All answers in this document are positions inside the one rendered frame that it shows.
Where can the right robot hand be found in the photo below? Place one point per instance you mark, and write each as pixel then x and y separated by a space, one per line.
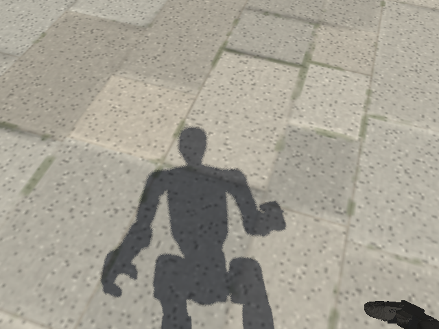
pixel 404 314

